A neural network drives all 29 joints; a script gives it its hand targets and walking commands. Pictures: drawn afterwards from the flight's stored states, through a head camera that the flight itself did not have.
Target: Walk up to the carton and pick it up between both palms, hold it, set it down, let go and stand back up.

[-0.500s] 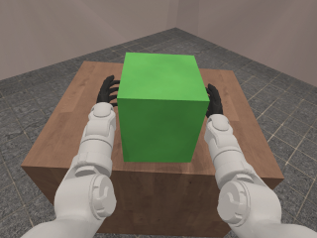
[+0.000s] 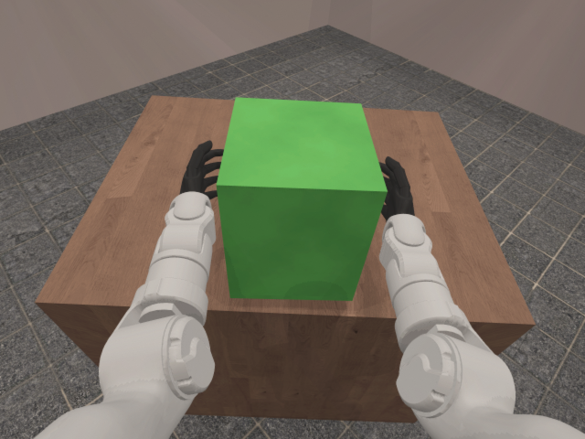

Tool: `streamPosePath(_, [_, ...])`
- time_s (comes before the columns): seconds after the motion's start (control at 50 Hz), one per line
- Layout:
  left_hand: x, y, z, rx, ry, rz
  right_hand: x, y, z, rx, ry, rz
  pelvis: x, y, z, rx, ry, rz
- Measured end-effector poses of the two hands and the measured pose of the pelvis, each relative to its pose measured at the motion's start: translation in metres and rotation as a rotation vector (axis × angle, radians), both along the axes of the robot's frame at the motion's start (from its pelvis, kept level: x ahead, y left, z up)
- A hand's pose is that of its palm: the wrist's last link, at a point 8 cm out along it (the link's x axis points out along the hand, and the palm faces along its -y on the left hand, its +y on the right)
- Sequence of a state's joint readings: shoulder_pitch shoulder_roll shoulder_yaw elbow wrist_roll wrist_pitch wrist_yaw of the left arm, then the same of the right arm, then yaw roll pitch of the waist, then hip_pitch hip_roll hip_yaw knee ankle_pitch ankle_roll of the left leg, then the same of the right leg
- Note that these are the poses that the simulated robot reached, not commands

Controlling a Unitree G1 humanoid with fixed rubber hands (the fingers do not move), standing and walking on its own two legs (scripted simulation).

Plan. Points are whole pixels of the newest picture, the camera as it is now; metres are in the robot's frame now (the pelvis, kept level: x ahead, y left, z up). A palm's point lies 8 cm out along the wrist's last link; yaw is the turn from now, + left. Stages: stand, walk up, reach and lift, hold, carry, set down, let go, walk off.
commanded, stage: set down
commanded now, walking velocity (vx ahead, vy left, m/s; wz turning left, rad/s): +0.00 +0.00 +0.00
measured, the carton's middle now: (295, 201) +0.46 +0.02 +0.07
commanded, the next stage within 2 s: none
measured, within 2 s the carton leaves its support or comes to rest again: rests again in 0.50 s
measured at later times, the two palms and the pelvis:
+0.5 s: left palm (203, 205) +0.43 +0.15 +0.08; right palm (394, 222) +0.41 -0.13 +0.08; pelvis +0.00 +0.00 +0.00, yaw -1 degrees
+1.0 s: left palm (202, 210) +0.43 +0.16 +0.08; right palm (393, 226) +0.40 -0.13 +0.07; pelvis +0.00 +0.00 +0.00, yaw +0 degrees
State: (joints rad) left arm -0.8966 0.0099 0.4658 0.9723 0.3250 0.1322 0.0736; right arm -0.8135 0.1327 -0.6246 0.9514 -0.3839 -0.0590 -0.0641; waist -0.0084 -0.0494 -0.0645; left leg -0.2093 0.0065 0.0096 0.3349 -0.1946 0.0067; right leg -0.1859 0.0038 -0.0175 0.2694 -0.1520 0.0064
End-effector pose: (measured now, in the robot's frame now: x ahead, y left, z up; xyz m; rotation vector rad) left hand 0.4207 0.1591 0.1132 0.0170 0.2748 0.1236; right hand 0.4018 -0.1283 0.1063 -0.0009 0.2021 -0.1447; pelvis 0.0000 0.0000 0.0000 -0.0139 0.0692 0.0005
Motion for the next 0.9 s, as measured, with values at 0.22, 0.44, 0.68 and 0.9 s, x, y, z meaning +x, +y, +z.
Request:
streamPosePath(0.22, [0.008,-0.004,-0.014,0.000,0.013,-0.007,0.006,-0.004,-0.013,-0.009,0.014,-0.007,0.004,0.000,-0.001,-0.002,0.046,-0.008])
streamPosePath(0.44, [0.010,-0.005,-0.025,-0.001,0.019,-0.011,0.007,-0.005,-0.024,-0.017,0.022,-0.010,0.005,0.001,-0.002,0.000,0.075,-0.012])
streamPosePath(0.68, [0.007,-0.003,-0.032,-0.007,0.005,-0.007,0.006,-0.003,-0.029,-0.025,0.010,-0.004,0.001,0.001,-0.002,0.000,0.092,-0.013])
streamPosePath(0.9, [0.005,-0.003,-0.034,-0.014,-0.008,-0.007,0.003,-0.003,-0.031,-0.022,0.001,-0.009,-0.001,0.000,-0.002,0.002,0.089,-0.006])
